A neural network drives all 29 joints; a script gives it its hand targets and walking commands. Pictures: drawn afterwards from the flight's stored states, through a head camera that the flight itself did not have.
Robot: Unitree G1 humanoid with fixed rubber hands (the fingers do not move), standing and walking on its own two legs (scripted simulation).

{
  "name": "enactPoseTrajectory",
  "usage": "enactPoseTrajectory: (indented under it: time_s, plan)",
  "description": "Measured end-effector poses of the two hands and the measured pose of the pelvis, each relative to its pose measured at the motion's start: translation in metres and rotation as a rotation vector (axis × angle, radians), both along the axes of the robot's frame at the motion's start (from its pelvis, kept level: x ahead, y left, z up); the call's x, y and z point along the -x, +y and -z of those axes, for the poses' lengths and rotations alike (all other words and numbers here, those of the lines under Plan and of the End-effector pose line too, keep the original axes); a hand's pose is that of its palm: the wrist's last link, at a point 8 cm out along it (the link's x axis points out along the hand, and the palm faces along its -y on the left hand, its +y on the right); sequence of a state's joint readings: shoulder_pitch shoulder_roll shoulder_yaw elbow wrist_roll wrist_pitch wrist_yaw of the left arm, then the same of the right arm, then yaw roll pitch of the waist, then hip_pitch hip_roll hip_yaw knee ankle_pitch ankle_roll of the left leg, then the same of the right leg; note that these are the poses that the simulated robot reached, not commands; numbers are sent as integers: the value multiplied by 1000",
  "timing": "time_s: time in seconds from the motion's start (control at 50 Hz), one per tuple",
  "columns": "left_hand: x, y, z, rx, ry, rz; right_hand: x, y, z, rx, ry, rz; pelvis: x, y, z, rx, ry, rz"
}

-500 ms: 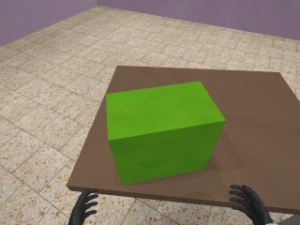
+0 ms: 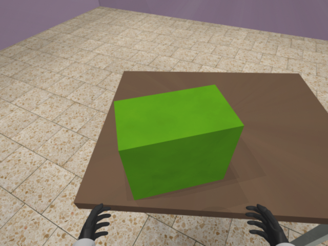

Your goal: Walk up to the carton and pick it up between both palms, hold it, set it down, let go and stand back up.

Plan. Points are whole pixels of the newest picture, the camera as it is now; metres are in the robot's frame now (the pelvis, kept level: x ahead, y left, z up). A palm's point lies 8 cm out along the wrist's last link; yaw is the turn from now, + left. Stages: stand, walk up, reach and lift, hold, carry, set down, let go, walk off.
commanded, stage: set down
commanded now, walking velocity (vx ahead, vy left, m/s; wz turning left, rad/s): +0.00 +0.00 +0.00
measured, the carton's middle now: (173, 143) +0.42 +0.02 +0.00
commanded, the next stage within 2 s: let go in 0.16 s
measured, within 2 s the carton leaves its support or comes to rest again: neither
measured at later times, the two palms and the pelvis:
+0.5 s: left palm (86, 240) +0.17 +0.23 -0.08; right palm out of the picture +0.17 -0.23 -0.08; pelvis +0.01 +0.00 +0.00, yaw +0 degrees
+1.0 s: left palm out of the picture +0.10 +0.24 -0.12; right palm out of the picture +0.08 -0.25 -0.12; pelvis +0.01 +0.00 -0.01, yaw +0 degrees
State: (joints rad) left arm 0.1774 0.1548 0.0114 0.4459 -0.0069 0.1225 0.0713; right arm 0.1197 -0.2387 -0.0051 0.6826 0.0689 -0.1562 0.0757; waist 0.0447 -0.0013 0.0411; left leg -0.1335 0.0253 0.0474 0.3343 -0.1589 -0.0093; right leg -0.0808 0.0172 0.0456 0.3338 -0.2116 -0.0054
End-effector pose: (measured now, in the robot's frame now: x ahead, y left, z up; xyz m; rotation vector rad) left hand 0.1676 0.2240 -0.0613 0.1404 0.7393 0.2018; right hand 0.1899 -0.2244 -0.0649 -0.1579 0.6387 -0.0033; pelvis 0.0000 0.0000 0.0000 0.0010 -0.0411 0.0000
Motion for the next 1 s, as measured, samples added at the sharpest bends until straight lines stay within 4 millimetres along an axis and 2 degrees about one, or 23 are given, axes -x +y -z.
enactPoseTrajectory:
  time_s: [0.36, 0.76, 0.8, 0.86, 1.0]
  plan:
    - [5, 8, 18, 0, 87, 42, 19, -4, 13, 47, 49, 42, -9, 0, 1, 2, -2, 3]
    - [-9, 8, 14, -9, 65, 78, 16, -3, 16, 50, 40, 59, -10, 4, 3, 3, -7, 6]
    - [-6, 10, 18, -18, 62, 96, 22, -5, 23, 71, 110, 62, -10, 3, 4, 6, 13, 6]
    - [9, 15, 30, -19, 105, 98, 42, -13, 35, 87, 227, 90, -8, 1, 6, 11, 30, 5]
    - [65, 20, 61, 2, 280, 59, 107, -27, 55, 113, 429, 150, -6, 0, 9, 14, 37, -2]
